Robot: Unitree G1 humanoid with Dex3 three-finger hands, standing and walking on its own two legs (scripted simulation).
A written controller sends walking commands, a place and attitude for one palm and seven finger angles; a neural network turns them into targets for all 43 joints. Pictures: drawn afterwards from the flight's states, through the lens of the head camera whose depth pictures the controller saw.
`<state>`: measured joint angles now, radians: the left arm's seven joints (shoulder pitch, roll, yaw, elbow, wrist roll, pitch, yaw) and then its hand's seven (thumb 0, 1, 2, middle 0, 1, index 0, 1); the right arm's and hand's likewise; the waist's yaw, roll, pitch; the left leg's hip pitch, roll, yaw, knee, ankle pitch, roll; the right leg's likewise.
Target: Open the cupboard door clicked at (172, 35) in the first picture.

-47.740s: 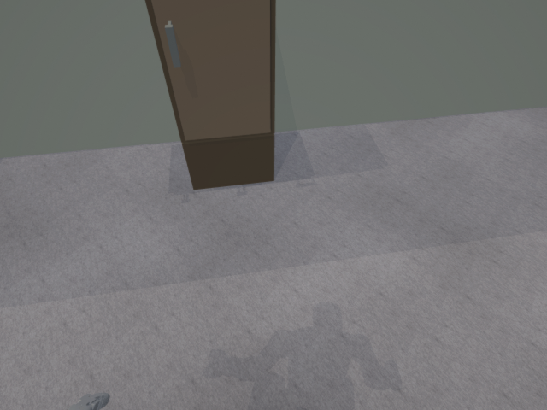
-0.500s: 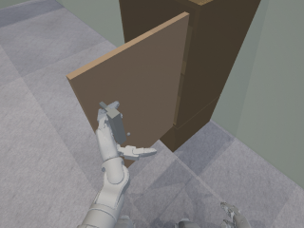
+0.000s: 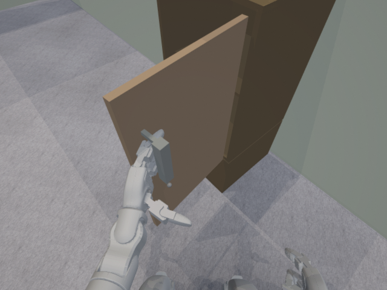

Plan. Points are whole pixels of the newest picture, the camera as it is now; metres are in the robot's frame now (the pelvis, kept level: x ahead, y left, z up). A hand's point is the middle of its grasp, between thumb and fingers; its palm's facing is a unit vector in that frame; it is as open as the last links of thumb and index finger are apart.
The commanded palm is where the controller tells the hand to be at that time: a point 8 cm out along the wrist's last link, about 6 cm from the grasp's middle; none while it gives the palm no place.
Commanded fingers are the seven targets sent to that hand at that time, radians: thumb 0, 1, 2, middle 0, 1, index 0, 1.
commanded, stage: slide the hand sideways off the handle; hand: left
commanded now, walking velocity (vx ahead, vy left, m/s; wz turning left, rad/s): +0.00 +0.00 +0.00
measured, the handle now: (156, 156) +0.38 +0.10 +0.05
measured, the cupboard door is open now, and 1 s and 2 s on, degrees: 97 97 97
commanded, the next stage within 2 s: draw the hand back to the body in 0.84 s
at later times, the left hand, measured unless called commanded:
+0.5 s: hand (148, 205) +0.27 +0.10 +0.05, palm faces -0.06 -1.00 -0.02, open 16.2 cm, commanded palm +0.24 +0.17 +0.05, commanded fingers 0.00 -0.50 0.30 -0.15 -0.30 -0.15 -0.30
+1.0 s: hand (124, 225) +0.23 +0.14 +0.05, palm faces -0.05 -1.00 -0.03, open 16.3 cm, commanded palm +0.21 +0.20 +0.06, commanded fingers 0.00 -0.50 0.30 -0.15 -0.30 -0.15 -0.30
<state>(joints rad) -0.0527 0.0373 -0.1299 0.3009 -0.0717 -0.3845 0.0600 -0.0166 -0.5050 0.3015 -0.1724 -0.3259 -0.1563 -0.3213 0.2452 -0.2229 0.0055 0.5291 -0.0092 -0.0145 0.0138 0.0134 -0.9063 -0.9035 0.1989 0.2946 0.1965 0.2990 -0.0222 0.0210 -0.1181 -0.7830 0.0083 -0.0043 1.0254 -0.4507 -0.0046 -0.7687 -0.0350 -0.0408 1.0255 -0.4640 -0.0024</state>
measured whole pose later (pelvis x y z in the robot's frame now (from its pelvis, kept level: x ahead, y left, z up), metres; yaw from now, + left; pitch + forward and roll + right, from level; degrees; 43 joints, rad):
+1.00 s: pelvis +0.02 -0.01 -0.02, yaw +1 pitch +14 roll -1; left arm 0.42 0.19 0.05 -0.11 -0.23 -0.37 -0.21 -0.02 -0.50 0.30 -0.15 -0.30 -0.15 -0.30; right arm 0.25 -0.24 0.01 0.46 0.01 -0.08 -0.05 0.02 -0.91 -0.90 0.20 0.29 0.20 0.30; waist -0.01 0.03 -0.14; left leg -0.86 0.02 -0.05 1.14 -0.53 -0.03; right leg -0.82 -0.02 -0.08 1.12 -0.54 -0.02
